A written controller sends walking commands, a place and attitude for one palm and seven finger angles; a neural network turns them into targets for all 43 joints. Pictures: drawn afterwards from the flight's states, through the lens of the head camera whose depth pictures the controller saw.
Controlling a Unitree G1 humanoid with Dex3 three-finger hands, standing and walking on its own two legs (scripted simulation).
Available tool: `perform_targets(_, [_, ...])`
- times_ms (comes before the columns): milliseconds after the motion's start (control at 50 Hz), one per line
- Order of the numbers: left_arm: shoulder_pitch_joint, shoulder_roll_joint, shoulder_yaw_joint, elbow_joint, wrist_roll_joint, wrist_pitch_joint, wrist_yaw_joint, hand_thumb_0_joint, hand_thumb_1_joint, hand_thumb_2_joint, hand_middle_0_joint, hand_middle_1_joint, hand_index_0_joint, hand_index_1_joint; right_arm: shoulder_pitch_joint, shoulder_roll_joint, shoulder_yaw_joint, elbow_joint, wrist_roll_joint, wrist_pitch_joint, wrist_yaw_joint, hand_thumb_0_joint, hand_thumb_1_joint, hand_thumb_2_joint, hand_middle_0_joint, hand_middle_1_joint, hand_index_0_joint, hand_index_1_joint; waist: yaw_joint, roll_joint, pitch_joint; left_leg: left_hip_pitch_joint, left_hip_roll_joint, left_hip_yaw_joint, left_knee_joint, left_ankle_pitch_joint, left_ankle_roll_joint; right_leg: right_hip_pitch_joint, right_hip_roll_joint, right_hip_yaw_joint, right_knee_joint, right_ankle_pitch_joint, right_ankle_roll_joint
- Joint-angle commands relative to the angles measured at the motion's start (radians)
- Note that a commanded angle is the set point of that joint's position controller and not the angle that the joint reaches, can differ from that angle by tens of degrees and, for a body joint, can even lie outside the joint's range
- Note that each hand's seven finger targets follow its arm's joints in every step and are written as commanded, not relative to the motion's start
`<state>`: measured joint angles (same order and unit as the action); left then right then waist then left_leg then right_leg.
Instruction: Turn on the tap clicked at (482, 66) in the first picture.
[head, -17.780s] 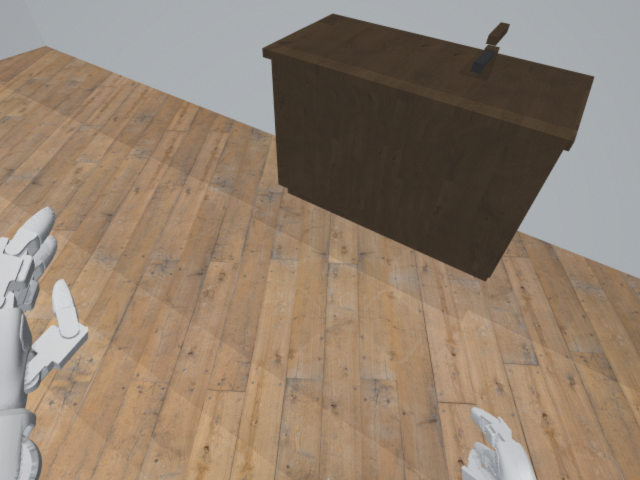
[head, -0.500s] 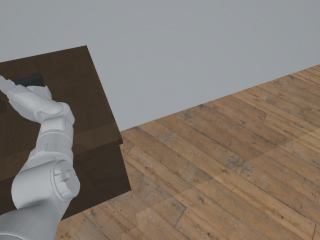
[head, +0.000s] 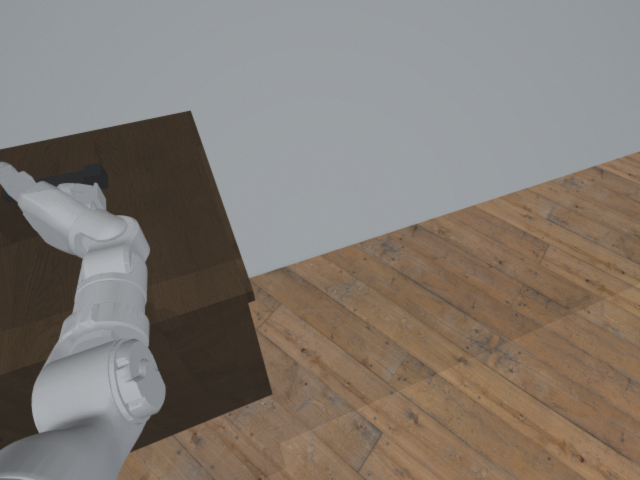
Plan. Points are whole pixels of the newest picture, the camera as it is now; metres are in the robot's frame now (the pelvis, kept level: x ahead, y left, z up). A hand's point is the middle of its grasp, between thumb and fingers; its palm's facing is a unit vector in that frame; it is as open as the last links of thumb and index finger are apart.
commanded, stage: lift the hand up off the lever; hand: left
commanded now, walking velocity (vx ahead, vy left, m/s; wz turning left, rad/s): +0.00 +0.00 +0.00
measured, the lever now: (95, 176) +0.55 +0.32 +0.06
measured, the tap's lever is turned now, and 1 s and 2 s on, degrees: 86 86 86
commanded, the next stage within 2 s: draw the hand back beside the body in 0.42 s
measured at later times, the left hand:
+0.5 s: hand (88, 197) +0.44 +0.26 +0.12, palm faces +0.84 -0.54 -0.10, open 7.8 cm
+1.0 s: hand (51, 264) +0.33 +0.25 +0.15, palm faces +0.33 -0.91 -0.24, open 7.7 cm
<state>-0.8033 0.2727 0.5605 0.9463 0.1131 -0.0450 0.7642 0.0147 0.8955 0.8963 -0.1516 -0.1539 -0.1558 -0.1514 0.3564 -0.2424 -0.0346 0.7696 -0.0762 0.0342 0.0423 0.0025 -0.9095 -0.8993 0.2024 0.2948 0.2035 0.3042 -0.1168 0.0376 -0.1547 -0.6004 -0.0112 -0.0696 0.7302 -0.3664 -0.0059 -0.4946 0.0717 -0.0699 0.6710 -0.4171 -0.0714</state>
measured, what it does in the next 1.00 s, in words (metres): stands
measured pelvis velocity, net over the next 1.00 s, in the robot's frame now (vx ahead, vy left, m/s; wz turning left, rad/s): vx -0.03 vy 0.02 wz -0.04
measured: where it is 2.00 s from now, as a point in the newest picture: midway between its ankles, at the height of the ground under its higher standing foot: outside the picture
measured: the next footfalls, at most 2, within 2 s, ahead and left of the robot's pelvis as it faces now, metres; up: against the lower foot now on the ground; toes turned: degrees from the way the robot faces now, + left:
none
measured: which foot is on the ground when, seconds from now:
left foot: down 0.00-1.00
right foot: down 0.00-1.00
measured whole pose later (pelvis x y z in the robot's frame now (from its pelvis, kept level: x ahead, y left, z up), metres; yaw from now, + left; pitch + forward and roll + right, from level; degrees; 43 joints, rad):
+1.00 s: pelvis -0.03 +0.02 +0.03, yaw -3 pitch +0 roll +0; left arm -0.20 0.35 0.24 0.34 -0.08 -0.07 0.12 0.02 0.89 0.90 -0.17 -0.20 -0.17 -0.20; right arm 0.27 -0.28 -0.01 0.68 0.05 -0.02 -0.06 0.01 -0.91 -0.90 0.20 0.29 0.20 0.30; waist 0.00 0.05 -0.02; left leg -0.22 -0.02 -0.01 0.45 -0.23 0.02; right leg -0.15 0.05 0.00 0.42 -0.27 -0.05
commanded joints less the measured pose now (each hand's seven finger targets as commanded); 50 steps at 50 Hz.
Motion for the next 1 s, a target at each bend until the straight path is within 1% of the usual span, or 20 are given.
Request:
perform_targets(0, [-0.439,0.213,-0.069,-0.234,0.028,-0.046,-0.010,0.000,0.900,0.900,-0.150,-0.150,-0.150,-0.150,0.076,-0.150,-0.051,-0.069,0.005,-0.016,-0.010,0.000,-0.900,-0.900,0.200,0.300,0.200,0.300,-0.005,0.025,-0.315,0.239,0.000,0.029,-0.028,0.468,0.041,0.169,-0.051,0.028,-0.058,0.590,0.074])
perform_targets(120, [-0.436,0.174,-0.095,-0.271,0.015,-0.026,-0.002,0.000,0.900,0.900,-0.150,-0.150,-0.150,-0.150,0.053,-0.145,-0.051,-0.067,0.009,-0.018,-0.011,0.000,-0.900,-0.900,0.200,0.300,0.200,0.300,0.005,0.022,-0.304,0.273,0.004,0.022,-0.044,0.494,0.033,0.167,-0.046,0.020,-0.068,0.568,0.068])
perform_targets(200, [-0.420,0.188,-0.070,-0.311,0.013,-0.009,0.009,0.000,0.900,0.900,-0.150,-0.150,-0.150,-0.150,0.038,-0.145,-0.053,-0.072,0.007,-0.020,-0.011,0.000,-0.900,-0.900,0.200,0.300,0.200,0.300,0.024,0.018,-0.316,0.278,0.002,0.026,-0.051,0.504,0.032,0.197,-0.047,0.020,-0.072,0.585,0.067])
perform_targets(320, [-0.435,0.174,-0.087,-0.268,0.029,0.012,0.016,0.000,0.900,0.900,-0.150,-0.150,-0.150,-0.150,0.014,-0.142,-0.048,-0.067,0.011,-0.021,-0.016,0.000,-0.900,-0.900,0.200,0.300,0.200,0.300,0.010,-0.002,-0.242,0.236,0.003,0.026,-0.070,0.416,0.033,0.157,-0.050,0.018,-0.085,0.496,0.064])
perform_targets(380, [-0.486,0.193,-0.080,-0.251,0.037,-0.004,0.023,0.000,0.900,0.900,-0.150,-0.150,-0.150,-0.150,0.011,-0.141,-0.045,-0.064,0.007,-0.034,-0.019,0.000,-0.900,-0.900,0.200,0.300,0.200,0.300,0.003,-0.020,-0.246,0.214,-0.003,0.027,-0.068,0.348,0.039,0.141,-0.050,0.024,-0.093,0.443,0.067])
perform_targets(500, [-0.564,0.219,-0.086,-0.170,0.057,-0.023,0.019,0.000,0.900,0.900,-0.150,-0.150,-0.150,-0.150,0.025,-0.144,-0.040,-0.051,0.001,-0.045,-0.024,0.000,-0.900,-0.900,0.200,0.300,0.200,0.300,-0.014,0.016,-0.238,0.180,-0.006,0.018,-0.062,0.275,0.039,0.086,-0.049,0.029,-0.090,0.356,0.063])
perform_targets(520, [-0.496,0.211,-0.239,-0.248,0.091,-0.040,-0.126,0.000,0.900,0.900,-0.151,-0.153,-0.151,-0.153,0.037,-0.157,-0.050,-0.076,0.009,-0.033,-0.039,0.000,-0.900,-0.900,0.200,0.300,0.200,0.300,-0.027,0.004,-0.299,0.242,0.000,0.038,-0.057,0.325,0.041,0.123,-0.047,0.058,-0.068,0.441,0.056])
perform_targets(540, [-0.457,0.260,-0.193,-0.276,0.063,-0.052,-0.200,0.000,0.900,0.900,-0.152,-0.156,-0.152,-0.156,0.049,-0.156,-0.052,-0.097,0.023,-0.030,-0.054,0.000,-0.900,-0.900,0.200,0.300,0.200,0.300,-0.005,0.030,-0.348,0.283,0.001,0.044,-0.056,0.382,0.045,0.163,-0.045,0.061,-0.078,0.509,0.050])
perform_targets(560, [-0.415,0.251,-0.221,-0.340,0.036,-0.064,-0.268,0.000,0.900,0.900,-0.153,-0.159,-0.153,-0.159,0.048,-0.151,-0.045,-0.117,0.035,-0.024,-0.063,0.000,-0.900,-0.900,0.200,0.300,0.200,0.300,0.016,0.061,-0.374,0.316,-0.001,0.046,-0.066,0.417,0.044,0.199,-0.041,0.069,-0.082,0.552,0.049])
perform_targets(580, [-0.334,0.259,-0.212,-0.374,-0.001,-0.078,-0.334,0.000,0.900,0.900,-0.154,-0.162,-0.154,-0.162,0.047,-0.145,-0.043,-0.130,0.047,-0.021,-0.072,0.000,-0.900,-0.900,0.200,0.300,0.200,0.300,0.034,0.035,-0.373,0.331,0.002,0.049,-0.073,0.452,0.044,0.238,-0.039,0.071,-0.087,0.607,0.049])
perform_targets(600, [-0.232,0.269,-0.198,-0.402,-0.048,-0.090,-0.403,0.000,0.900,0.900,-0.155,-0.165,-0.155,-0.165,0.041,-0.148,-0.040,-0.144,0.056,-0.015,-0.078,0.000,-0.900,-0.900,0.200,0.300,0.200,0.300,0.058,0.038,-0.368,0.330,0.002,0.049,-0.087,0.461,0.040,0.276,-0.037,0.075,-0.093,0.633,0.046])
perform_targets(640, [-0.058,0.291,-0.154,-0.427,-0.156,-0.105,-0.538,0.000,0.900,0.900,-0.157,-0.171,-0.157,-0.171,0.017,-0.149,-0.028,-0.167,0.084,-0.012,-0.092,0.000,-0.900,-0.900,0.200,0.300,0.200,0.300,0.088,-0.047,-0.281,0.289,0.005,0.059,-0.122,0.432,0.040,0.338,-0.037,0.077,-0.117,0.691,0.053])
perform_targets(660, [0.017,0.324,-0.101,-0.470,-0.201,-0.101,-0.565,0.000,0.900,0.900,-0.158,-0.174,-0.158,-0.174,-0.005,-0.151,-0.027,-0.189,0.095,-0.010,-0.098,0.000,-0.900,-0.900,0.200,0.300,0.200,0.300,0.119,-0.069,-0.281,0.271,0.000,0.069,-0.139,0.402,0.043,0.387,-0.044,0.084,-0.128,0.716,0.063])
perform_targets(700, [0.090,0.348,-0.049,-0.561,-0.235,-0.070,-0.554,0.000,0.900,0.900,-0.160,-0.180,-0.160,-0.180,-0.050,-0.139,-0.017,-0.218,0.109,-0.012,-0.105,0.000,-0.900,-0.900,0.200,0.300,0.200,0.300,0.151,0.008,-0.236,0.265,-0.006,0.080,-0.164,0.372,0.042,0.410,-0.050,0.082,-0.141,0.674,0.061])
perform_targets(720, [0.176,0.480,-0.118,-0.523,-0.152,-0.065,-0.588,0.000,0.900,0.900,-0.161,-0.183,-0.161,-0.183,-0.044,-0.155,-0.019,-0.207,0.111,-0.013,-0.089,0.000,-0.900,-0.900,0.200,0.300,0.200,0.300,0.116,0.045,-0.189,0.312,0.007,0.074,-0.209,0.348,0.035,0.419,-0.081,0.105,-0.158,0.668,0.069])
perform_targets(760, [0.138,0.432,-0.161,-0.659,-0.177,-0.074,-0.620,0.000,0.900,0.900,-0.163,-0.189,-0.163,-0.189,-0.090,-0.155,-0.021,-0.241,0.123,-0.022,-0.089,0.000,-0.900,-0.900,0.200,0.300,0.200,0.300,0.107,0.006,-0.143,0.359,0.010,0.078,-0.247,0.343,0.042,0.406,-0.070,0.102,-0.209,0.623,0.070])
perform_targets(820, [0.065,0.403,-0.216,-0.865,-0.176,-0.104,-0.632,0.000,0.900,0.900,-0.166,-0.198,-0.166,-0.198,-0.137,-0.153,-0.023,-0.252,0.126,-0.066,-0.101,0.000,-0.900,-0.900,0.200,0.300,0.200,0.300,0.085,0.083,-0.140,0.491,0.010,0.069,-0.285,0.366,0.043,0.355,-0.050,0.093,-0.267,0.525,0.056])
perform_targets(880, [0.182,0.301,-0.287,-0.840,-0.183,-0.097,-0.635,0.000,0.900,0.900,-0.169,-0.207,-0.169,-0.207,-0.163,-0.154,-0.019,-0.243,0.124,-0.100,-0.104,0.000,-0.900,-0.900,0.200,0.300,0.200,0.300,0.084,0.017,-0.057,0.522,0.013,0.057,-0.318,0.317,0.042,0.311,-0.037,0.080,-0.305,0.422,0.053])
perform_targets(900, [0.190,0.251,-0.329,-0.849,-0.183,-0.099,-0.642,0.000,0.900,0.900,-0.170,-0.210,-0.170,-0.210,-0.169,-0.149,-0.017,-0.239,0.125,-0.108,-0.106,0.000,-0.900,-0.900,0.200,0.300,0.200,0.300,0.080,0.037,-0.039,0.541,0.011,0.055,-0.329,0.306,0.040,0.298,-0.036,0.077,-0.316,0.397,0.049])
perform_targets(980, [0.323,0.248,-0.309,-0.854,-0.190,-0.095,-0.650,0.000,0.900,0.900,-0.174,-0.222,-0.174,-0.222,-0.209,-0.146,-0.007,-0.240,0.122,-0.117,-0.106,0.000,-0.900,-0.900,0.200,0.300,0.200,0.300,0.100,-0.039,-0.002,0.526,0.007,0.053,-0.353,0.267,0.043,0.326,-0.042,0.076,-0.337,0.364,0.051])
